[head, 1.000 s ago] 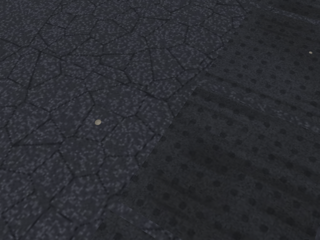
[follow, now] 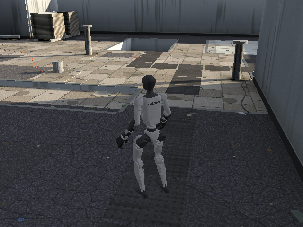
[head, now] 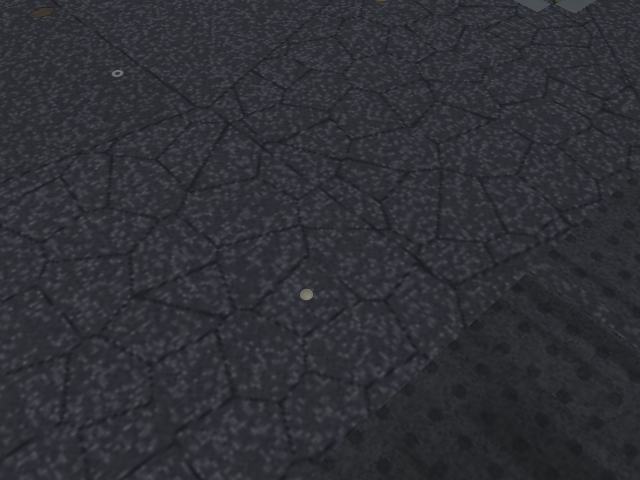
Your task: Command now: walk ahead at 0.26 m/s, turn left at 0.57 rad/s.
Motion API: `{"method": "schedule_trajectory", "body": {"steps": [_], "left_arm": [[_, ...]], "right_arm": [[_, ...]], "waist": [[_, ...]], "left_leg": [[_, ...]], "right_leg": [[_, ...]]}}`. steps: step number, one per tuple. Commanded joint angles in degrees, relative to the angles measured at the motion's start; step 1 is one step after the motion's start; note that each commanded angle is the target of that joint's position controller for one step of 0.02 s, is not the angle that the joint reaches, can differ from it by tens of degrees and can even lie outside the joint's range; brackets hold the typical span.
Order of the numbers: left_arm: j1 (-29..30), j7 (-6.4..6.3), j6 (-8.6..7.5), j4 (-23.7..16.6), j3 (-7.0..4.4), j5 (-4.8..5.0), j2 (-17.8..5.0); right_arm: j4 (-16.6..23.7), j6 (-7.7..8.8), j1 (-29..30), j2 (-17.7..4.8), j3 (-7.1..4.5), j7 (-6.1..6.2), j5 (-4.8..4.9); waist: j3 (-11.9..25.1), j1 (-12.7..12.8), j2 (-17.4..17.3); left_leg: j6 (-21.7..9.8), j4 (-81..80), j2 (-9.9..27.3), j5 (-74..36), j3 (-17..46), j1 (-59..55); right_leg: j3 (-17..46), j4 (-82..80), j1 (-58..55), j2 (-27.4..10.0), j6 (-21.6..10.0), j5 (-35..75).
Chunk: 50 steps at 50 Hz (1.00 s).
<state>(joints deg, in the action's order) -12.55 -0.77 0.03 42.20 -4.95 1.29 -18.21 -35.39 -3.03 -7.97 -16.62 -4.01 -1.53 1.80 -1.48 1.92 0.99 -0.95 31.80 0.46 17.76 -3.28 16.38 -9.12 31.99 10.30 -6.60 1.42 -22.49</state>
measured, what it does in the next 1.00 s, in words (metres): walks ahead: right foot, then left foot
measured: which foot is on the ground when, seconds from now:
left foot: down 0.00-0.52, up 0.54-0.94, down 0.96-1.00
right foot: down 0.00-0.00, up 0.02-0.48, down 0.50-0.98, up 1.00-1.00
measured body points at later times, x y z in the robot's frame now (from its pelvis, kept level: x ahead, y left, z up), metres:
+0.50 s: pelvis +0.21 +0.01 -0.01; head +0.25 +0.01 +0.44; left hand +0.42 +0.26 -0.09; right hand +0.25 -0.29 -0.13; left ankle +0.00 +0.11 -0.72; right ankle +0.35 -0.08 -0.73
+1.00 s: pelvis +0.51 +0.04 -0.01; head +0.53 +0.04 +0.44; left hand +0.60 +0.32 -0.12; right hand +0.68 -0.25 -0.06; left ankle +0.63 +0.13 -0.73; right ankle +0.35 -0.07 -0.71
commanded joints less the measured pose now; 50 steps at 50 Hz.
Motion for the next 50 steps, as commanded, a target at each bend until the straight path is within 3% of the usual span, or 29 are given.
{"method": "schedule_trajectory", "body": {"steps": [1, 2, 3, 4, 5, 7, 11, 15, 19, 21, 22, 23, 24, 25, 26, 27, 28, 29, 30, 31, 33, 35, 38, 40, 44, 47, 48, 49, 50], "left_arm": [[6.4, 0.38, -2.63, -8.4, 0.54, -2.7, -0.4], [10.2, 0.73, -4.17, -9.3, -0.29, -0.86, -4.2], [10.2, 1.48, -5.02, -9.5, -0.9, 0.83, -6.5], [8.9, 1.75, -5.56, -8.1, -1.33, 0.37, -7.7], [8.3, 1.64, -5.91, -7.2, -1.53, -1.02, -7.8], [7.4, 1.82, -6.19, -6.5, -1.5, -2.06, -6.8], [9.0, 2.34, -5.63, -5.0, 0.39, -1.42, -2.5], [14.7, 3.23, -5.46, -6.4, 1.35, -0.09, -2.0], [17.1, 4.51, -5.82, -7.8, 1.7, 0.24, -2.4], [16.2, 5.07, -5.95, -8.1, 1.64, 0.12, -2.8], [14.3, 5.04, -5.86, -7.8, 1.26, 0.02, -3.6], [10.6, 4.78, -5.63, -7.0, 0.51, -0.15, -5.0], [3.0, 4.37, -5.39, -5.1, -0.71, -0.23, -6.8], [-5.4, 3.72, -5.04, -3.6, -1.74, -0.06, -9.2], [-12.1, 3.27, -4.89, -3.4, -3.18, -0.65, -15.2], [-12.8, 3.41, -4.92, -2.6, -1.95, 0.17, -11.0], [-9.6, 3.01, -4.65, -3.1, -1.24, 0.06, -8.9], [-6.5, 2.74, -4.45, -4.0, -0.93, -0.24, -8.0], [-3.6, 2.61, -4.29, -4.5, -0.56, -0.6, -7.1], [-1.7, 2.43, -4.41, -5.3, -0.02, -1.21, -5.8], [0.2, 1.95, -4.36, -6.0, -0.07, -1.19, -5.9], [-0.1, 1.39, -4.55, -5.6, -0.24, -0.79, -6.6], [-2.3, 0.63, -4.34, -4.6, -0.71, -0.27, -8.0], [-4.8, 0.26, -3.84, -3.6, -0.93, 0.13, -8.5], [-7.8, -0.12, -2.87, -2.5, -1.0, 0.7, -8.2], [-6.6, -0.06, -2.24, -2.9, -0.87, 0.13, -7.0], [-6.9, 0.24, -2.37, -3.4, 0.09, -0.26, -4.3], [-9.1, 0.4, -2.51, -4.4, 1.56, -1.7, 0.2], [-15.2, 0.45, -3.19, -6.7, 1.93, 0.91, 0.3]], "right_arm": [[0.5, 2.43, -16.5, -18.5, -5.7, 0.91, -0.29], [0.4, 4.49, -17.2, -14.6, -4.51, 0.2, -0.95], [0.3, 5.67, -14.3, -11.2, -3.19, 0.21, -1.08], [0.5, 6.23, -11.7, -8.5, -2.33, 0.32, -0.81], [0.9, 6.17, -9.1, -7.6, -1.83, 0.65, -0.63], [1.6, 6.18, -7.7, -7.8, -1.54, 1.42, -1.35], [-0.5, 6.63, -9.7, -8.3, -1.47, 2.35, -1.46], [-3.4, 7.08, -13.9, -9.5, -1.51, 2.14, -1.35], [-5.8, 7.05, -15.4, -9.8, -1.61, 1.94, -1.16], [-6.3, 6.74, -14.9, -10.4, -1.83, 2.17, -1.07], [-6.3, 6.56, -14.4, -10.9, -1.95, 2.36, -1.25], [-6.2, 6.23, -14.1, -11.5, -2.09, 2.62, -1.45], [-5.9, 5.68, -13.3, -11.3, -1.87, 2.95, -1.58], [-5.0, 5.72, -13.6, -10.6, -1.35, 3.41, -2.11], [-2.6, 6.87, -18.7, -5.4, 0.37, 2.89, -2.66], [-3.1, 8.58, -16.8, -5.6, 0.88, 2.14, -2.4], [-1.1, 9.83, -10.9, -8.8, 0.1, 1.13, -0.06], [-0.1, 10.69, -7.2, -8.8, 0.47, 0.86, 0.28], [0.3, 11.07, -5.6, -8.3, 0.41, 1.0, -0.94], [0.2, 10.76, -5.9, -8.4, 0.02, 1.24, -1.94], [-0.2, 9.7, -8.4, -7.3, 0.14, 1.39, -2.62], [0.1, 8.85, -7.8, -6.2, 0.54, 1.78, -3.05], [1.9, 9.01, -0.5, -4.1, 1.43, 1.92, -3.11], [2.7, 9.44, 4.1, -3.3, 1.76, 1.57, -2.56], [3.5, 10.11, 6.7, -5.9, 0.66, 0.86, -1.28], [2.0, 10.68, 0.3, -8.0, -0.85, 0.92, -1.08], [1.4, 10.98, -5.4, -9.9, -1.71, 1.31, -1.79], [0.8, 10.66, -13.7, -13.1, -2.46, 1.85, -2.22], [-1.4, 9.8, -16.1, -16.5, -3.34, 1.14, -2.7]], "waist": [[7.7, -7.1, -18.4], [7.6, -9.7, -11.5], [2.5, -7.3, -11.3], [-0.5, -5.6, -8.3], [-1.8, -4.2, -6.7], [-1.1, -2.7, -7.1], [-0.4, -4.2, -6.5], [-2.9, -7.3, -6.9], [-5.4, -7.6, -5.8], [-4.4, -6.4, -6.0], [-2.3, -5.2, -6.6], [1.4, -3.2, -7.4], [6.5, 1.0, -6.7], [11.8, 4.7, -4.8], [20.3, 3.2, 9.1], [24.4, 4.0, 10.8], [15.4, 4.7, 7.9], [9.3, 3.6, 2.6], [4.7, 1.3, -1.3], [2.9, -0.7, -0.9], [2.2, -3.0, 2.0], [1.1, -3.3, 2.2], [-0.3, -0.7, 2.2], [0.1, 1.4, 2.7], [1.2, 1.7, 4.0], [3.0, -2.5, 5.8], [7.9, -5.5, 4.0], [16.6, -7.3, -5.6], [19.4, -3.6, -25.4]], "left_leg": [[-16.9, -13.9, 18.4, 5.3, 40.1, -30.7], [-21.9, -19.5, 21.9, 12.0, 47.2, -27.9], [-19.9, -20.5, 20.4, 13.9, 42.1, -24.6], [-17.1, -20.2, 17.3, 11.3, 35.8, -20.6], [-15.1, -20.3, 14.8, 5.6, 31.1, -17.5], [-13.6, -21.2, 11.2, -5.3, 25.3, -13.7], [-11.3, -21.4, 8.4, -16.2, 15.1, -11.8], [-10.6, -22.9, 10.2, -14.4, 13.0, -12.4], [-10.2, -22.4, 13.2, -17.4, 11.1, -17.7], [-9.1, -19.5, 13.8, -27.2, 9.1, -20.5], [-8.3, -16.2, 13.4, -38.3, 7.7, -21.6], [-7.5, -10.7, 12.7, -51.0, 6.1, -22.5], [-6.0, -0.4, 10.6, -59.9, 3.4, -21.0], [-3.8, 12.7, 9.2, -53.7, 2.1, -10.7], [1.1, 38.2, -0.4, -21.4, 1.0, 12.6], [1.4, 46.5, -5.0, 12.2, 9.5, 21.9], [0.6, 48.6, -1.3, 9.5, 11.6, 27.7], [-0.4, 45.1, 1.4, 5.4, 10.6, 27.4], [-0.4, 39.4, 3.3, 2.7, 9.7, 25.7], [-0.1, 35.7, 4.8, 0.6, 9.6, 22.2], [1.7, 32.1, 5.3, -0.7, 8.7, 18.9], [3.7, 26.8, 5.1, -3.4, 7.2, 17.9], [5.3, 12.7, 3.4, -15.8, 6.4, 15.4], [5.8, 5.0, 1.2, -21.9, 6.0, 11.7], [4.9, -2.3, 0.1, -20.5, 8.8, 9.1], [1.5, -5.8, 0.0, -14.0, 7.8, 0.4], [-1.2, -6.1, 3.9, -12.4, 10.4, -9.9], [-4.4, -5.7, 15.0, -9.0, 21.9, -24.5], [-12.9, -13.2, 25.0, 8.3, 50.3, -35.0]], "right_leg": [[1.3, 30.5, 36.3, 6.2, 0.3, -13.9], [12.7, 37.9, 41.9, 6.0, 0.0, -14.5], [14.0, 37.8, 43.3, 3.6, -1.4, -9.2], [13.6, 35.3, 41.2, 1.8, -2.1, -3.5], [13.3, 31.2, 38.9, 1.0, -1.8, 1.2], [12.2, 26.3, 33.0, 1.9, -0.5, 8.5], [9.6, 12.2, 27.9, 3.0, 1.8, 20.4], [8.9, 3.8, 26.7, 3.1, 0.6, 26.4], [8.8, 0.0, 28.8, 3.4, -2.8, 24.0], [7.9, -1.2, 26.7, 4.8, -4.8, 20.4], [6.8, -1.2, 23.0, 6.5, -5.9, 18.3], [5.1, -0.6, 17.3, 8.8, -7.1, 16.5], [3.4, -2.1, 7.0, 11.3, -8.8, 17.6], [9.4, -1.0, -8.8, 7.8, -11.2, 19.6], [39.5, -3.6, -30.5, -8.1, -22.1, 9.3], [57.0, -13.7, -35.0, -12.4, -24.3, 1.7], [49.8, -15.5, -28.9, -11.1, -21.3, -2.4], [42.9, -16.4, -20.1, -8.9, -19.4, -0.1], [38.3, -17.6, -11.7, -6.7, -18.3, 4.9], [34.8, -19.2, -6.0, -4.6, -17.7, 9.9], [31.9, -21.2, 0.3, -2.8, -18.6, 15.6], [27.7, -21.8, 5.2, -1.4, -18.7, 19.9], [23.5, -21.1, 8.7, 1.9, -16.1, 19.5], [23.6, -19.7, 9.0, 2.6, -14.5, 17.2], [30.1, -14.2, 2.1, 0.0, -12.7, 12.7], [32.9, -6.6, 0.2, 0.2, -10.2, 14.8], [30.2, 2.7, 2.6, 3.3, -8.3, 14.8], [23.6, 20.3, 10.2, 8.2, -5.9, -0.2], [18.4, 36.5, 30.0, 12.0, -3.6, -12.8]]}}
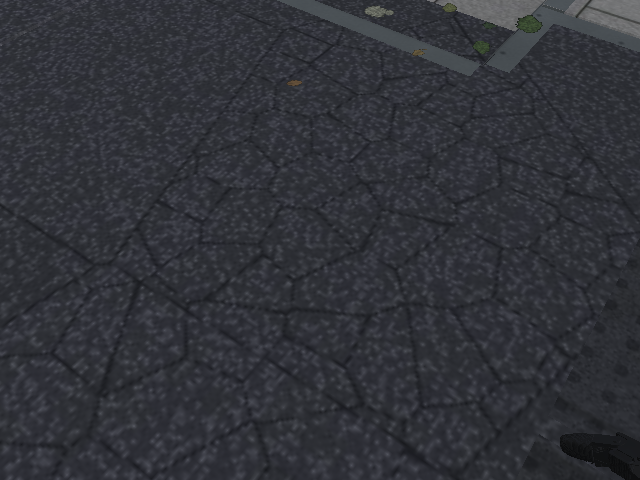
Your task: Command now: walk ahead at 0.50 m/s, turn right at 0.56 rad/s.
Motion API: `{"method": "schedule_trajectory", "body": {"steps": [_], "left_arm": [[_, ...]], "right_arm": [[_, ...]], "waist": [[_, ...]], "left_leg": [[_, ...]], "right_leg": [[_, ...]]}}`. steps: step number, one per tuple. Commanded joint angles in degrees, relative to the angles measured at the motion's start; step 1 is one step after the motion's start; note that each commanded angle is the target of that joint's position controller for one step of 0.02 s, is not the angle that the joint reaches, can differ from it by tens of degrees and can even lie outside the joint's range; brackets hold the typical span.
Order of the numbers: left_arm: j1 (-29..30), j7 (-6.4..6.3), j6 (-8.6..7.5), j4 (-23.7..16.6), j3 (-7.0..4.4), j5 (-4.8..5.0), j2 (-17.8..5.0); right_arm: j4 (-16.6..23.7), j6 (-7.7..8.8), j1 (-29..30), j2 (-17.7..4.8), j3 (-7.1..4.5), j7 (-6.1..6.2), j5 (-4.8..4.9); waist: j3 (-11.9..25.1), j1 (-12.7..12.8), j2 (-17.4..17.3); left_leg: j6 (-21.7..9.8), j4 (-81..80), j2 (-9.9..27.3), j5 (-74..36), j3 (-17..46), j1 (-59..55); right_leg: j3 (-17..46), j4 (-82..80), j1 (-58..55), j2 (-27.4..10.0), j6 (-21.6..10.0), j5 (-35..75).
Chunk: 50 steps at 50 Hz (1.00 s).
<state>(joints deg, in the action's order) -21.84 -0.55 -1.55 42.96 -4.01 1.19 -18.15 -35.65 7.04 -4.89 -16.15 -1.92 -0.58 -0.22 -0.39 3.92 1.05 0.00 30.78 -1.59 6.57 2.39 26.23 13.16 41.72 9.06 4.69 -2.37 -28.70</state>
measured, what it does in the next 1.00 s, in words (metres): walks ahead: right foot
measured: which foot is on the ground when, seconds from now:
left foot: down 0.00-0.48, up 0.50-1.00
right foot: up 0.00-0.46, down 0.48-1.00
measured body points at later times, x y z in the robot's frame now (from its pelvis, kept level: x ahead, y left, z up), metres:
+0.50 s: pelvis +0.25 -0.05 +0.00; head +0.29 -0.07 +0.45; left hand +0.55 +0.11 -0.06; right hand +0.17 -0.33 -0.13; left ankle +0.11 +0.12 -0.71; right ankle +0.34 -0.17 -0.73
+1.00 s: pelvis +0.52 -0.08 +0.00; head +0.55 -0.07 +0.45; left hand +0.54 +0.21 -0.13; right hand +0.73 -0.31 -0.09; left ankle +0.66 +0.03 -0.71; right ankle +0.34 -0.18 -0.72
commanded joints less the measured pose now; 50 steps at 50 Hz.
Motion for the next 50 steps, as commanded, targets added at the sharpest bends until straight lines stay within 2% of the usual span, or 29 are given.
{"method": "schedule_trajectory", "body": {"steps": [1, 2, 3, 4, 6, 8, 11, 16, 18, 20, 21, 22, 23, 24, 25, 26, 27, 28, 29, 30, 33, 36, 39, 41, 44, 46, 48, 49, 50], "left_arm": [[-4.2, -0.12, -1.42, -5.5, -0.24, 1.68, -5.9], [1.8, -0.05, -1.09, -6.2, -0.92, 1.14, -7.9], [4.3, -0.06, -0.83, -6.6, -0.9, 0.53, -6.9], [6.0, 0.11, -0.76, -7.3, -1.12, 0.05, -6.4], [5.7, 0.73, -0.18, -7.5, -1.02, 0.58, -4.4], [7.1, 0.91, 0.35, -8.3, -0.65, 0.39, -2.7], [10.4, 1.26, 0.43, -9.6, -0.2, 0.01, -1.6], [18.4, 2.8, -0.87, -11.2, 1.03, -0.07, 0.5], [21.3, 3.3, -1.17, -12.4, 1.1, 0.1, 0.2], [23.0, 3.61, -1.35, -13.5, 0.85, -0.11, -0.7], [22.1, 3.63, -1.47, -13.6, 0.46, -0.37, -1.6], [18.5, 3.45, -1.58, -12.7, -0.33, -0.67, -3.1], [9.9, 3.05, -1.65, -10.1, -1.69, -0.79, -5.3], [0.6, 2.12, -1.36, -7.6, -3.18, -1.14, -8.9], [-4.0, 1.17, -1.22, -7.0, -4.11, -2.23, -15.2], [-4.5, 1.13, -1.36, -7.6, -3.2, -1.98, -11.7], [-1.0, 1.32, -1.73, -7.0, -2.07, -1.67, -8.5], [2.1, 1.42, -2.05, -6.4, -1.42, -1.2, -6.4], [5.5, 1.65, -2.42, -6.0, -0.83, -1.22, -4.2], [7.8, 1.84, -3.06, -6.0, -0.44, -1.52, -2.5], [10.0, 1.86, -4.9, -4.3, -0.87, -1.89, -2.2], [9.2, 1.11, -5.33, -2.2, -1.33, -2.41, -3.0], [8.7, 0.45, -5.02, -1.0, -1.62, -2.18, -4.3], [7.0, 0.08, -4.64, 0.0, -1.99, -1.83, -5.6], [4.0, -0.12, -3.49, 1.8, -2.51, -1.0, -6.7], [3.3, -0.2, -2.49, 2.6, -2.82, -0.41, -7.5], [4.3, -0.54, -1.6, 2.5, -3.2, -0.13, -9.1], [4.8, -0.78, -1.12, 2.3, -3.38, 0.06, -9.9], [5.7, -0.95, -0.67, 2.1, -3.39, 0.29, -10.3]], "right_arm": [[0.3, -0.38, -16.3, -11.0, -4.24, -0.1, -0.05], [0.4, -0.68, -14.4, -8.1, -3.42, 0.16, 0.04], [0.4, -0.83, -12.0, -7.2, -2.97, 0.15, -0.45], [-0.2, -0.94, -10.5, -6.0, -2.66, 0.26, -0.57], [-1.2, -0.58, -9.8, -5.3, -2.54, 0.48, -0.6], [-2.4, -0.22, -10.1, -6.1, -2.94, 0.49, -0.16], [-4.1, -0.42, -10.6, -7.9, -3.63, 0.65, -0.2], [-7.1, -1.28, -12.8, -9.6, -3.78, 0.65, 0.62], [-8.6, -1.72, -14.7, -10.7, -4.04, 0.47, 1.41], [-10.2, -2.41, -16.0, -11.5, -4.24, 0.37, 2.25], [-10.8, -2.78, -16.0, -12.1, -4.27, 0.38, 2.58], [-11.3, -3.15, -15.7, -12.8, -4.28, 0.47, 2.8], [-11.7, -3.48, -15.0, -12.5, -3.89, 0.59, 2.92], [-11.2, -3.18, -15.1, -10.5, -2.86, 0.71, 2.12], [-8.9, -2.37, -20.3, -2.8, -0.36, 0.14, 0.46], [-10.2, -1.28, -19.4, -6.2, -1.03, 0.0, 1.78], [-8.6, -1.06, -14.8, -10.3, -2.48, -0.13, 3.52], [-7.8, -1.07, -11.9, -9.5, -2.34, -0.01, 3.41], [-8.0, -1.45, -10.7, -8.6, -2.42, 0.28, 2.38], [-8.6, -2.33, -12.2, -8.1, -2.7, 0.41, 1.94], [-9.8, -4.59, -14.8, -4.6, -2.35, 0.59, 2.1], [-8.3, -5.1, -11.0, -4.0, -2.44, 0.74, 1.83], [-7.0, -4.6, -6.6, -3.0, -1.97, -0.29, 1.54], [-5.4, -4.48, -2.3, -2.2, -1.44, -1.08, 1.38], [-2.7, -4.48, 2.7, -2.1, -1.14, -2.16, 1.44], [-1.0, -4.52, 4.3, -2.5, -1.25, -2.87, 1.45], [-0.2, -4.79, 2.6, -4.0, -2.02, -3.26, 1.48], [-0.5, -5.04, -0.7, -5.3, -2.81, -3.22, 1.54], [-1.8, -5.21, -7.4, -7.5, -4.15, -2.91, 1.7]], "waist": [[12.1, -7.2, -14.6], [6.3, -8.4, -9.0], [3.3, -7.5, -5.0], [1.0, -6.7, -5.4], [0.0, -5.5, -8.2], [-0.8, -5.3, -7.4], [-1.4, -5.7, -5.4], [-3.3, -8.3, -3.9], [-4.5, -8.7, -4.0], [-4.9, -8.0, -4.5], [-4.0, -6.5, -5.3], [-1.3, -3.7, -6.3], [3.6, 1.2, -5.8], [10.1, 5.3, -4.5], [19.2, 2.4, 10.0], [25.9, 4.3, 9.7], [15.5, 3.8, 6.9], [8.9, 1.8, 5.7], [4.9, -0.2, 4.0], [3.3, -2.3, 5.2], [0.9, -5.0, 3.6], [-1.9, -4.6, 2.3], [-3.3, -3.3, 1.8], [-4.8, -1.5, 0.8], [-6.5, 0.3, 0.2], [-6.4, 0.2, 0.7], [-3.5, -1.9, 2.6], [-0.7, -4.1, 3.7], [3.1, -8.1, 3.6]], "left_leg": [[-12.4, -14.6, 25.2, 27.5, 43.1, -40.3], [-10.1, -14.3, 22.6, 23.0, 32.0, -34.5], [-9.3, -14.9, 19.9, 13.7, 24.5, -28.6], [-9.2, -15.9, 17.8, 7.5, 19.2, -25.1], [-8.9, -18.5, 15.6, 1.7, 12.0, -21.3], [-10.0, -20.2, 15.9, -2.7, 8.0, -20.7], [-11.0, -21.3, 16.9, -8.7, 3.1, -22.7], [-9.8, -22.2, 15.5, -11.3, -4.7, -23.0], [-9.7, -22.0, 16.6, -12.1, -5.2, -25.2], [-9.4, -20.0, 18.1, -17.5, -4.8, -28.4], [-9.1, -17.3, 18.3, -25.3, -4.6, -29.6], [-8.4, -12.3, 17.7, -34.7, -5.0, -29.9], [-6.9, -3.0, 15.5, -39.8, -6.8, -27.1], [-4.8, 10.1, 12.9, -29.9, -7.4, -16.2], [-0.7, 33.3, 3.4, 11.9, -7.1, 6.5], [-0.2, 43.4, 0.6, 27.5, 4.0, 11.1], [-0.6, 45.2, 3.6, 24.4, 5.0, 16.0], [-0.9, 42.3, 6.6, 19.5, 3.0, 16.3], [-0.6, 39.3, 8.3, 15.5, 2.4, 14.6], [-0.4, 37.4, 9.7, 12.0, 3.0, 11.1], [0.7, 35.7, 10.0, 7.2, 3.5, 7.7], [1.4, 29.3, 9.6, -0.2, 4.9, 12.3], [1.0, 18.5, 8.9, -9.0, 2.7, 11.8], [0.4, 13.2, 8.5, -11.1, 0.2, 11.8], [-1.3, 8.0, 8.1, -8.9, -1.8, 14.5], [-2.7, 6.1, 7.2, -4.6, -3.7, 14.9], [-4.8, 5.7, 3.9, 0.9, -7.1, 9.5], [-6.0, 6.1, 1.6, 3.9, -8.7, 4.4], [-7.7, 4.6, -0.9, 4.3, -9.7, -4.7]], "right_leg": [[-2.0, 33.0, 36.0, -3.5, 1.2, -2.1], [-3.6, 33.9, 36.6, -5.2, 1.6, 3.4], [-4.7, 32.4, 34.4, -7.1, 2.1, 7.4], [-4.7, 29.5, 33.6, -8.5, 2.4, 9.7], [-6.2, 26.9, 30.3, -10.0, 2.7, 11.9], [-7.2, 24.2, 31.4, -10.5, 3.2, 13.2], [-7.5, 16.9, 34.1, -11.0, 3.9, 18.3], [-11.4, 0.1, 28.3, -9.2, 2.3, 28.5], [-12.4, -4.0, 27.3, -8.5, 1.1, 27.4], [-13.4, -7.2, 25.9, -7.5, -0.6, 23.0], [-14.5, -8.7, 23.0, -6.4, -1.7, 20.4], [-15.8, -10.6, 16.6, -4.8, -2.8, 19.5], [-17.2, -13.9, 4.2, -3.1, -4.5, 23.3], [-12.2, -11.4, -13.2, -7.7, -6.5, 26.3], [14.1, -13.0, -34.4, -25.3, -14.3, 22.3], [28.1, -21.0, -33.1, -30.0, -17.6, 17.8], [18.1, -22.4, -25.6, -27.6, -14.6, 17.5], [9.7, -23.7, -18.0, -24.6, -12.4, 18.7], [4.5, -25.8, -11.2, -22.0, -10.8, 20.4], [0.3, -28.2, -6.3, -20.2, -9.8, 22.8], [-6.8, -33.3, 0.0, -19.7, -10.0, 28.0], [-13.0, -34.8, -1.0, -19.0, -9.2, 31.6], [-18.5, -35.5, -2.4, -17.7, -7.8, 32.3], [-20.5, -36.0, -4.1, -18.7, -7.6, 32.5], [-22.3, -34.1, -10.6, -20.6, -7.1, 34.6], [-23.4, -31.2, -14.7, -21.6, -6.3, 40.2], [-25.0, -24.6, -16.7, -21.6, -4.9, 58.1], [-25.6, -18.6, -16.9, -21.3, -4.2, 67.2], [-26.6, -8.9, -14.8, -20.1, -3.1, 71.2]]}}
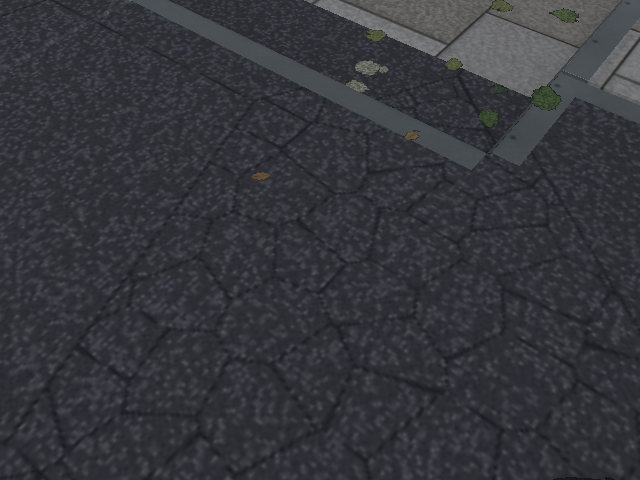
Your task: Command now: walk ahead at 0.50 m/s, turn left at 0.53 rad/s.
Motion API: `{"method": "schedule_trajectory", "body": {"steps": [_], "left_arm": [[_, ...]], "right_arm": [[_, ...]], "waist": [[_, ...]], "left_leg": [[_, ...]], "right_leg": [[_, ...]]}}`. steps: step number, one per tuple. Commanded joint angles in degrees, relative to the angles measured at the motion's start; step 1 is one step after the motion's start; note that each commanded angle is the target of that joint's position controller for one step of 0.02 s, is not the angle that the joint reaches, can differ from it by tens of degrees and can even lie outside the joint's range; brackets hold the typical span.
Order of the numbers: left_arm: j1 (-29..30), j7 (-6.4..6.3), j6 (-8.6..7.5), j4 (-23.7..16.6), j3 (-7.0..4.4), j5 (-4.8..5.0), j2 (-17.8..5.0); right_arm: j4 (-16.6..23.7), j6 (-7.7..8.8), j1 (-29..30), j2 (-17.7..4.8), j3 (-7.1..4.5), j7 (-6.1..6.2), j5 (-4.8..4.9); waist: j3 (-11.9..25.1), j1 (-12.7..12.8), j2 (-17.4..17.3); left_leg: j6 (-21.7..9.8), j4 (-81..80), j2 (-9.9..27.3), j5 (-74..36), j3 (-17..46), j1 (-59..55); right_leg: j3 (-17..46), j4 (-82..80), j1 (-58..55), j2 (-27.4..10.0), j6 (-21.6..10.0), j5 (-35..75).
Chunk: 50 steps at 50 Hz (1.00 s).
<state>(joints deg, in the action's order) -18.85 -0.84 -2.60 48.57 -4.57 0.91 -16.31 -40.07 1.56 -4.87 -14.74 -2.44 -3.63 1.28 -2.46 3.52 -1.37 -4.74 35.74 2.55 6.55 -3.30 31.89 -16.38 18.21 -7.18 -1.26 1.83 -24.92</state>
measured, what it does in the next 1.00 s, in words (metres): walks ahead, turning left: left foot, then right foot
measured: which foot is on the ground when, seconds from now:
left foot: up 0.00-0.00, down 0.02-0.48, up 0.50-0.80, down 0.82-1.00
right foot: down 0.00-0.04, up 0.06-0.46, down 0.48-1.00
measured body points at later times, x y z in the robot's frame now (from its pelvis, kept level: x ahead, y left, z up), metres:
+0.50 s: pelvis +0.27 +0.00 +0.00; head +0.30 +0.01 +0.45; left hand +0.41 +0.31 -0.07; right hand +0.43 -0.26 -0.11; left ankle +0.14 +0.09 -0.71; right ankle +0.42 -0.06 -0.72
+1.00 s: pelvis +0.33 +0.03 +0.01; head +0.33 +0.04 +0.46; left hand +0.34 +0.31 -0.11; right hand +0.54 -0.16 -0.09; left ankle +0.27 +0.14 -0.72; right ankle +0.42 -0.06 -0.72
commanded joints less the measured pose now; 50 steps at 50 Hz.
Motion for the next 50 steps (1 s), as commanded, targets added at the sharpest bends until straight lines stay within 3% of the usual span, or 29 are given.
{"method": "schedule_trajectory", "body": {"steps": [1, 2, 3, 4, 5, 6, 7, 10, 15, 19, 22, 23, 24, 25, 26, 27, 28, 31, 33, 35, 38, 40, 41, 42, 43, 44, 45, 47, 50], "left_arm": [[3.1, -0.87, 0.3, -3.9, -2.34, 0.63, -11.4], [-1.3, -0.51, -0.65, -6.3, -0.31, -1.67, -4.8], [-0.9, 0.23, -2.99, -7.9, 1.05, -1.2, -2.9], [6.8, 0.97, -4.56, -9.3, -0.19, 1.19, -7.9], [9.1, 1.09, -5.42, -10.4, 0.01, 1.76, -7.7], [8.9, 0.63, -5.65, -9.7, -0.04, 0.43, -7.3], [8.1, 0.38, -5.26, -9.1, -0.54, -0.76, -8.0], [6.3, 0.51, -3.33, -8.9, -0.48, -1.68, -6.4], [15.3, 0.39, -2.76, -11.4, 0.85, -1.98, -3.3], [18.9, 1.34, -2.78, -12.5, 0.42, -0.97, -4.9], [15.0, 1.61, -3.35, -11.7, -0.76, -1.35, -7.4], [11.9, 1.42, -3.78, -10.9, -1.04, -1.83, -7.9], [8.0, 1.02, -4.01, -10.9, -1.45, -3.04, -10.5], [7.6, 0.74, -3.38, -11.4, -1.18, -4.32, -12.0], [6.5, 1.19, -2.33, -10.4, -1.53, -2.43, -11.2], [9.5, 1.17, -1.77, -12.1, -0.4, -1.68, -7.0], [11.7, 1.12, -0.94, -12.2, 0.48, -1.89, -4.9], [15.6, 0.95, 0.46, -11.2, 1.16, -2.47, -4.8], [15.7, 0.84, 0.53, -10.3, 1.09, -2.49, -4.7], [14.9, 0.75, 0.68, -9.4, 0.73, -1.9, -5.8], [14.6, 0.73, 1.42, -8.5, 0.69, -1.09, -6.8], [14.1, 0.83, 1.72, -7.6, 1.31, -0.61, -5.6], [12.3, 1.07, 1.45, -6.7, 1.89, -0.91, -4.2], [10.2, 1.44, 1.06, -6.8, 2.13, -1.94, -3.3], [11.1, 1.44, 0.94, -6.5, 2.43, -2.32, -1.9], [12.4, 1.47, 1.04, -6.0, 2.5, -2.5, -2.2], [12.5, 1.44, 1.24, -5.4, 2.38, -2.11, -2.5], [12.4, 1.09, 1.64, -4.9, 1.71, -1.38, -5.1], [13.0, 1.16, 1.52, -5.7, 1.07, -0.56, -5.8]], "right_arm": [[0.3, -0.04, -16.8, -12.4, -5.63, 1.06, 0.26], [-0.5, -0.37, -20.4, -19.2, -7.32, 2.27, 0.42], [1.8, 0.7, -19.3, -19.1, -6.55, 1.83, 0.14], [1.6, 1.5, -18.7, -14.3, -5.18, 1.44, -0.3], [1.5, 2.07, -16.2, -12.6, -4.68, 1.46, -0.28], [2.0, 2.23, -12.2, -10.7, -4.11, 1.58, -0.05], [2.9, 2.29, -9.4, -8.9, -3.51, 1.87, -0.46], [3.9, 2.48, -8.1, -9.3, -3.49, 2.7, -0.83], [2.6, 1.13, -10.6, -11.8, -4.33, 4.64, -0.45], [1.6, -0.69, -13.2, -11.5, -4.45, 5.45, 0.07], [2.9, -1.25, -10.4, -10.3, -4.31, 6.08, -0.17], [3.8, -1.26, -8.7, -9.2, -3.98, 6.06, -0.11], [5.0, -1.0, -9.7, -5.9, -2.86, 5.96, -0.97], [3.9, -0.89, -21.7, -2.0, -1.78, 5.79, -1.57], [2.7, -1.04, -27.0, -7.8, -2.41, 5.47, -0.36], [1.7, -2.04, -21.6, -11.7, -3.56, 5.8, 0.17], [2.3, -3.17, -16.2, -12.5, -3.87, 6.23, -0.08], [3.3, -4.88, -13.0, -8.3, -2.94, 6.36, -0.63], [2.8, -4.35, -13.7, -5.5, -1.97, 6.28, -1.06], [2.7, -3.89, -12.3, -5.0, -1.45, 5.99, -1.44], [1.9, -3.92, -12.0, -6.1, -1.62, 5.41, -1.3], [1.2, -3.89, -12.0, -5.9, -1.57, 4.96, -1.87], [2.2, -3.81, -10.9, -7.2, -1.59, 5.02, -2.69], [3.0, -3.91, -8.8, -11.6, -2.38, 5.33, -2.98], [2.0, -3.52, -7.6, -8.3, -1.67, 4.98, -2.93], [2.3, -2.84, -6.0, -4.6, -0.57, 4.62, -3.42], [1.8, -2.28, -5.9, -4.6, -0.58, 4.54, -3.76], [1.6, -1.38, -6.8, -7.1, -1.39, 4.88, -3.11], [1.4, -1.56, -10.2, -9.9, -2.69, 6.18, -2.16]], "waist": [[10.0, -12.6, 4.0], [14.8, -9.6, -10.0], [23.7, -8.0, -10.6], [19.0, -11.1, -4.0], [12.1, -9.5, -2.4], [7.8, -6.6, 1.3], [5.9, -4.5, 0.4], [5.1, -2.3, -0.8], [3.0, -4.8, -2.9], [5.3, -6.3, -5.0], [6.3, -3.5, -6.5], [7.5, -1.4, -5.8], [13.9, -0.8, 0.1], [19.7, -6.4, 14.9], [23.8, -6.9, 18.2], [17.6, -4.6, 10.7], [13.7, -3.7, 7.0], [6.3, -5.2, 8.7], [7.3, -5.3, 9.9], [9.3, -4.2, 10.3], [9.5, -4.3, 9.6], [7.5, -5.3, 8.4], [6.8, -4.9, 5.9], [5.4, -1.7, -2.3], [5.2, -1.2, -7.5], [3.3, -1.8, -6.4], [1.8, -2.0, -6.5], [-0.4, -2.9, -5.0], [0.9, -4.3, -4.2]], "left_leg": [[-5.3, -4.1, -6.3, 1.1, -1.6, -25.8], [-13.1, -5.1, 7.8, 2.2, 23.0, -46.4], [-21.6, -16.0, 16.9, 12.0, 51.8, -55.5], [-17.6, -19.5, 15.8, 11.9, 46.3, -53.0], [-15.4, -19.5, 13.8, 8.4, 38.3, -45.4], [-13.3, -19.4, 11.0, 2.4, 31.7, -36.9], [-12.4, -20.3, 9.1, -3.4, 27.3, -30.6], [-12.7, -22.7, 6.7, -11.9, 22.2, -22.2], [-7.8, -18.7, 0.8, -24.0, 13.8, -15.5], [-5.1, -13.9, 1.9, -16.8, 19.4, -18.9], [-3.3, -6.4, 2.7, -14.3, 25.4, -22.6], [-1.5, -1.6, 0.3, -12.4, 24.8, -21.8], [1.0, 10.2, -3.7, -2.5, 20.9, -18.2], [4.6, 25.7, -11.4, 36.4, 16.5, -4.8], [6.2, 34.9, -8.4, 35.7, 15.5, 0.5], [8.0, 38.9, -6.1, 30.5, 14.7, 2.7], [8.8, 38.6, -4.9, 26.5, 12.7, 3.3], [9.5, 28.2, -2.8, 21.9, 9.4, -4.7], [9.4, 18.8, -2.7, 21.7, 7.1, -9.9], [8.8, 11.1, -1.8, 19.1, 6.4, -13.3], [7.3, 0.6, -2.0, 11.3, 5.3, -18.4], [4.9, -9.1, -2.5, 4.7, 4.6, -24.5], [3.0, -11.6, 0.8, 1.6, 8.7, -27.1], [-0.1, -12.5, 6.2, 2.9, 14.9, -24.7], [-1.7, -15.2, 6.2, 15.0, 15.4, -15.3], [-0.2, -16.9, 4.4, 21.7, 13.7, -12.3], [1.6, -16.7, 2.9, 22.8, 12.1, -11.8], [2.9, -14.8, 2.2, 17.0, 10.6, -14.4], [0.5, -12.9, 5.3, 6.8, 11.5, -19.0]], "right_leg": [[2.1, 28.5, 9.8, -11.7, -5.0, 60.3], [3.0, 49.9, 33.3, -4.5, -1.1, 18.9], [16.9, 62.1, 46.9, 4.8, 0.0, -10.4], [22.3, 63.0, 52.9, 1.3, -1.4, -6.4], [21.7, 58.9, 53.7, -1.1, -2.7, -1.2], [21.5, 53.6, 50.7, -3.5, -2.6, 2.5], [21.6, 49.5, 46.5, -5.0, -2.2, 5.1], [20.4, 43.5, 41.3, -5.2, 0.4, 8.7], [17.8, 22.4, 36.2, 0.0, 3.0, 23.4], [19.8, 13.2, 32.4, 3.3, 2.4, 28.2], [21.8, 8.9, 29.2, 2.6, -0.1, 25.4], [20.9, 4.8, 24.0, 1.4, -1.5, 30.7], [26.9, 6.3, 12.5, -6.9, -4.8, 45.4], [43.3, 9.2, -3.1, -21.0, -14.3, 66.4], [56.1, 6.0, -3.7, -26.0, -19.9, 48.5], [50.0, 4.0, 1.4, -21.3, -17.9, 36.5], [43.1, 3.1, 6.7, -17.6, -15.3, 28.8], [31.4, -1.7, 21.9, -10.3, -12.9, 22.3], [27.7, -1.6, 22.7, -9.1, -13.6, 27.2], [27.6, -0.8, 20.8, -10.3, -14.8, 29.7], [28.4, -0.4, 21.2, -11.0, -14.6, 21.3], [27.1, 0.0, 25.9, -9.1, -11.4, 11.6], [26.1, 1.0, 28.9, -7.6, -7.8, 6.6], [20.9, 4.6, 30.4, -2.7, -4.1, 2.2], [16.6, 6.5, 22.6, 0.0, -1.5, 6.4], [17.4, 7.1, 19.8, -0.2, -0.7, 10.3], [17.6, 7.4, 20.1, -0.2, -1.1, 11.5], [18.8, 8.2, 24.6, -0.1, -2.5, 12.5], [18.7, 13.1, 29.6, 1.1, -3.3, 15.7]]}}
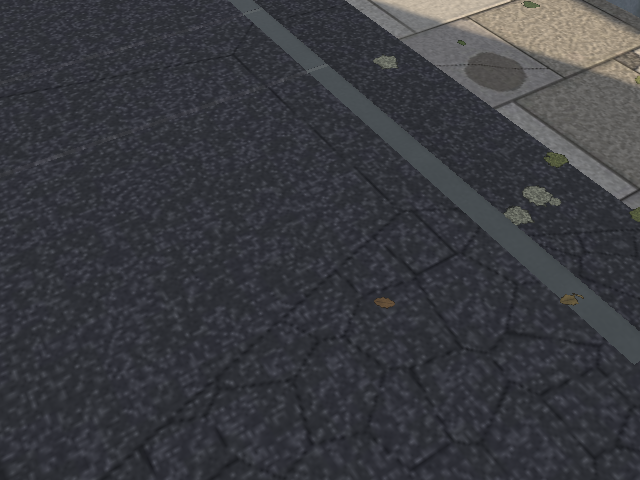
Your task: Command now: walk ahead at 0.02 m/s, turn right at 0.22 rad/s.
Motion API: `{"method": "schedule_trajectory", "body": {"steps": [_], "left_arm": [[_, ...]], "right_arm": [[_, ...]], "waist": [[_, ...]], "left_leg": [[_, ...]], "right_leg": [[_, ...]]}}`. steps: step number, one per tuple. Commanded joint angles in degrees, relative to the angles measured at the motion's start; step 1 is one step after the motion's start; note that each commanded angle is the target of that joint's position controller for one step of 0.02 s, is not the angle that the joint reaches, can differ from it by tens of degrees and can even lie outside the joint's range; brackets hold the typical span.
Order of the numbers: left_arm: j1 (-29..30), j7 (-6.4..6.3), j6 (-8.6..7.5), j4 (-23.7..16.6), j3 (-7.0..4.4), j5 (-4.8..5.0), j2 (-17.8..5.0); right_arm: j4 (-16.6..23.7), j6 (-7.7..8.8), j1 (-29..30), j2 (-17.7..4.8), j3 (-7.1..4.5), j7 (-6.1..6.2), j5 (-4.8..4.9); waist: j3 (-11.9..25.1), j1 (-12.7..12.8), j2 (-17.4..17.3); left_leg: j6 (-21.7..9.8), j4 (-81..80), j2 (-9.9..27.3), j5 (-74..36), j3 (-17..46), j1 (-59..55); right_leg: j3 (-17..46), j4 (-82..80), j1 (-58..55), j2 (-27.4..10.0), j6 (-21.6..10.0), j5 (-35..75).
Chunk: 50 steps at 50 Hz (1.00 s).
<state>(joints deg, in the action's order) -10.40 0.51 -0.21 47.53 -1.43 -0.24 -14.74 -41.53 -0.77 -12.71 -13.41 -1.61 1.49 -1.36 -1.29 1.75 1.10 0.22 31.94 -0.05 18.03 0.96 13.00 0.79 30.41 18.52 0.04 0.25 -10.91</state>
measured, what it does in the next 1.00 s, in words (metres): walks ahead, turning right: left foot, then right foot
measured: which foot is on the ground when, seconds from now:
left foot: down 0.00-0.18, up 0.20-0.50, down 0.52-0.98, up 1.00-1.00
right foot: down 0.00-0.50, up 0.52-0.96, down 0.98-1.00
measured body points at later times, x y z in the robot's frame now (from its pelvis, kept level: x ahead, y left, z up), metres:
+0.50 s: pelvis +0.02 +0.01 +0.00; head +0.04 +0.00 +0.45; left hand +0.23 +0.24 -0.10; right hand +0.10 -0.30 -0.09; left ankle +0.04 +0.13 -0.73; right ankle +0.06 -0.12 -0.73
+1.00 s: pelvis +0.14 -0.10 -0.01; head +0.17 -0.12 +0.44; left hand +0.46 -0.02 -0.08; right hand -0.03 -0.33 -0.14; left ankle +0.05 +0.12 -0.72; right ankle +0.16 -0.25 -0.74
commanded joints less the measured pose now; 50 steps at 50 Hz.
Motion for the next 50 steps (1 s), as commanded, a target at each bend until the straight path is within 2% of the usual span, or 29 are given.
{"method": "schedule_trajectory", "body": {"steps": [1, 5, 7, 8, 9, 10, 11, 13, 14, 15, 18, 21, 22, 24, 25, 26, 27, 28, 29, 30, 31, 33, 39, 43, 46, 47, 48, 49, 50], "left_arm": [[4.2, -0.09, -0.76, -4.8, -2.24, 0.78, -7.1], [1.7, 0.63, 0.29, -5.3, -2.9, 0.68, -6.5], [0.9, 0.95, 0.65, -5.8, -3.43, 0.66, -7.3], [0.2, 0.88, 0.84, -5.8, -4.05, 0.77, -8.9], [-0.6, 0.47, 0.9, -6.0, -4.78, 0.65, -11.1], [-3.7, 0.25, 0.7, -6.2, -5.24, -0.13, -13.5], [-6.9, 0.26, -0.24, -5.9, -5.0, -1.02, -13.7], [-1.9, -0.1, -1.7, -8.1, -4.75, 0.03, -13.0], [0.4, -0.67, -1.39, -8.6, -4.58, 0.87, -12.3], [1.8, -1.29, -0.65, -8.9, -4.35, 1.32, -11.4], [1.5, -2.39, 1.42, -9.4, -4.74, 0.85, -11.4], [2.3, -2.82, 2.17, -10.4, -5.3, 1.46, -12.2], [2.5, -2.79, 2.33, -10.6, -5.39, 1.6, -12.4], [3.9, -2.85, 2.67, -11.1, -5.27, 2.22, -11.7], [4.2, -2.87, 2.49, -11.6, -4.89, 2.36, -10.1], [2.5, -2.63, 2.18, -11.5, -3.83, 2.06, -5.5], [4.4, -2.3, 0.96, -14.1, -4.14, 1.98, -5.9], [5.7, -2.03, -0.02, -14.9, -4.91, 1.74, -9.3], [3.8, -1.69, -0.2, -13.4, -5.49, 1.59, -11.1], [1.4, -1.5, -0.06, -11.5, -5.68, 1.19, -10.8], [0.8, -1.18, -0.13, -10.9, -5.53, 0.77, -9.9], [2.0, -0.49, -0.54, -11.3, -4.9, 1.01, -7.6], [7.6, 0.72, -1.3, -14.4, -3.56, 1.47, -4.7], [12.1, 2.17, -2.23, -16.3, -2.19, 1.55, -2.9], [12.1, 2.79, -3.17, -16.9, -2.42, 1.79, -4.3], [8.7, 2.74, -3.5, -16.3, -3.16, 1.89, -5.9], [0.7, 2.42, -3.73, -14.0, -4.46, 1.99, -8.1], [-8.7, 1.61, -3.6, -11.3, -6.13, 1.67, -11.6], [-18.8, 0.33, -2.96, -9.5, -7.29, 0.27, -17.3]], "right_arm": [[3.1, 0.51, -2.5, -11.5, -3.81, 1.45, 0.55], [4.6, 0.03, 0.3, -10.8, -4.41, 2.59, 1.17], [5.0, 0.09, 0.9, -10.6, -4.65, 2.86, 1.36], [5.3, -0.01, 0.7, -10.4, -4.78, 2.98, 1.08], [5.8, -0.14, 0.9, -9.3, -4.71, 3.01, 0.69], [7.0, -0.27, 3.5, -7.5, -4.21, 3.04, 0.62], [7.9, -0.23, 4.9, -6.0, -3.62, 2.85, 0.93], [6.6, -0.02, 2.7, -7.4, -3.9, 2.41, 1.69], [6.3, 0.28, 2.8, -8.4, -4.19, 2.51, 1.34], [6.1, 0.54, 3.1, -8.6, -4.32, 2.61, 1.11], [5.7, 1.15, 2.8, -6.3, -3.56, 1.86, 1.79], [5.6, 1.81, 1.9, -6.7, -3.51, 0.53, 2.28], [5.4, 2.08, 0.9, -7.4, -3.75, 0.17, 2.46], [3.6, 2.86, -3.5, -7.6, -4.18, -0.32, 2.55], [2.4, 3.16, -6.5, -8.9, -4.72, -0.14, 2.16], [2.0, 3.29, -10.4, -11.9, -5.35, 0.24, 1.56], [3.0, 3.7, -7.8, -16.8, -6.12, -0.4, -0.96], [4.2, 4.66, -3.1, -15.6, -6.02, -0.33, -1.57], [4.7, 5.2, 0.1, -11.8, -5.06, 0.26, -0.11], [5.1, 5.36, 0.7, -10.1, -4.5, 0.63, 0.82], [4.7, 5.46, -0.1, -9.7, -4.32, 0.9, 1.17], [3.7, 6.03, -3.5, -9.2, -3.96, 1.01, 0.78], [1.5, 5.99, -9.4, -10.5, -4.32, 0.05, 0.72], [-0.8, 5.46, -11.1, -12.3, -4.69, -0.58, 2.32], [-2.8, 4.71, -12.3, -13.8, -4.85, -1.22, 3.73], [-3.1, 4.43, -11.6, -14.7, -4.93, -1.23, 3.82], [-3.5, 4.24, -10.3, -14.6, -4.66, -1.16, 3.95], [-3.4, 4.6, -10.7, -12.7, -3.84, -1.1, 3.58], [-0.7, 5.28, -11.2, -6.8, -1.84, -1.21, 1.51]], "waist": [[0.2, -2.6, -7.3], [2.2, -1.7, -8.8], [2.5, -1.5, -6.0], [2.4, -1.8, -1.5], [2.6, -2.2, 5.9], [4.3, 0.2, 13.3], [8.2, 2.2, 14.5], [9.4, -0.2, 5.1], [8.3, -0.8, 3.0], [8.2, -1.2, 3.4], [7.9, -1.0, 6.0], [7.9, -1.2, 8.9], [7.0, -1.8, 10.3], [4.6, -4.9, 9.6], [3.9, -6.3, 6.9], [6.1, -6.2, -4.2], [1.1, -4.7, -13.9], [-3.2, -2.5, -13.6], [-4.4, -1.4, -11.7], [-3.1, -1.0, -9.9], [-2.5, -1.6, -9.0], [-2.6, -3.2, -7.7], [-4.3, -6.6, -7.7], [-6.5, -7.4, -7.4], [-6.6, -5.9, -9.1], [-4.6, -3.2, -9.8], [0.1, 1.8, -8.7], [7.7, 6.3, -7.2], [19.0, 8.4, 4.8]], "left_leg": [[-5.7, -9.0, 9.7, -8.2, 8.1, -0.9], [-9.1, -6.2, 15.4, -18.3, 9.5, -1.3], [-7.4, -2.9, 14.1, -17.4, 6.4, 0.9], [-5.0, 0.4, 10.6, -13.9, 1.9, 2.1], [-1.1, 8.6, 4.4, -8.2, -4.1, 5.2], [2.6, 19.6, -3.4, 5.7, -5.0, 13.6], [2.8, 31.2, -4.5, 22.2, 2.4, 21.0], [2.4, 38.7, -2.0, 17.4, 6.8, 23.4], [2.5, 35.6, -0.9, 13.7, 6.8, 22.9], [2.9, 31.1, -0.4, 11.1, 6.1, 20.6], [4.1, 19.4, -2.5, 7.9, 3.8, 14.5], [3.2, 7.5, -3.9, 6.0, 2.3, 6.2], [2.5, 4.2, -4.3, 5.3, 1.8, 3.5], [0.0, -7.0, -3.8, -2.3, 0.7, -5.3], [-1.7, -11.0, -0.7, -2.3, 2.0, -12.2], [-4.8, -15.4, 12.2, 9.5, 15.1, -18.4], [-10.9, -22.3, 22.3, 22.8, 34.4, -11.7], [-13.3, -24.2, 23.6, 28.1, 36.3, -7.3], [-11.3, -24.4, 20.4, 24.5, 30.0, -7.7], [-9.0, -23.9, 17.5, 18.9, 24.0, -9.5], [-7.9, -23.9, 15.8, 13.7, 19.3, -9.9], [-7.4, -24.3, 14.3, 6.2, 12.2, -9.6], [-9.2, -25.4, 14.6, -3.4, 3.0, -11.6], [-9.9, -25.5, 15.6, -7.9, -0.5, -9.5], [-10.1, -22.7, 17.3, -15.6, 1.5, -10.6], [-9.6, -19.0, 17.5, -24.8, 1.6, -10.9], [-8.0, -9.9, 15.5, -36.1, -1.1, -9.4], [-5.6, 2.7, 12.3, -37.0, -3.7, -2.5], [-1.9, 25.3, 6.8, -13.1, -6.3, 14.8]], "right_leg": [[1.0, 3.2, 4.9, 0.0, -1.6, 1.9], [-0.1, 10.6, 6.3, -0.8, -2.0, -3.8], [1.0, 9.0, 4.0, -1.4, -3.4, 2.4], [4.1, 5.4, 3.1, -2.1, -4.8, 10.8], [12.7, -1.1, 0.9, -5.3, -8.1, 15.9], [27.6, -8.3, -6.8, -11.5, -15.0, 19.2], [35.9, -11.7, -14.9, -16.3, -19.3, 18.0], [31.8, -9.3, -15.6, -15.6, -17.0, 16.8], [28.7, -9.3, -13.4, -14.1, -15.1, 15.5], [26.0, -9.9, -11.7, -11.8, -13.2, 12.9], [23.6, -10.8, -9.5, -8.1, -11.8, 9.1], [26.0, -14.7, -3.9, -6.5, -11.6, -14.4], [27.2, -15.8, -1.5, -6.3, -11.5, -19.2], [27.1, -15.4, 5.2, -3.9, -9.1, -25.2], [24.4, -11.1, 11.7, -1.2, -6.2, -26.9], [15.5, 7.5, 19.0, 4.1, -2.7, -26.4], [10.7, 18.6, 29.5, 7.7, -1.9, -20.0], [11.5, 25.5, 32.1, 2.3, -1.9, -15.2], [10.8, 28.3, 32.6, 1.4, -1.1, -10.3], [9.3, 30.7, 31.5, 0.9, 0.0, -7.0], [7.9, 33.4, 31.0, 0.4, 1.0, -4.0], [6.1, 36.7, 30.9, -0.6, 1.9, 0.5], [4.0, 23.8, 30.1, -2.6, 3.4, 6.9], [-1.2, 11.0, 21.8, -3.1, 1.4, 5.2], [-3.3, 3.6, 13.9, -1.5, -1.8, -0.8], [-4.0, 1.2, 8.1, 0.1, -3.0, -1.4], [-4.8, -2.8, -3.2, 1.6, -4.7, 1.9], [-2.9, -1.3, -19.4, 0.1, -6.3, 4.0], [16.6, -0.5, -39.9, -15.5, -11.5, 0.4]]}}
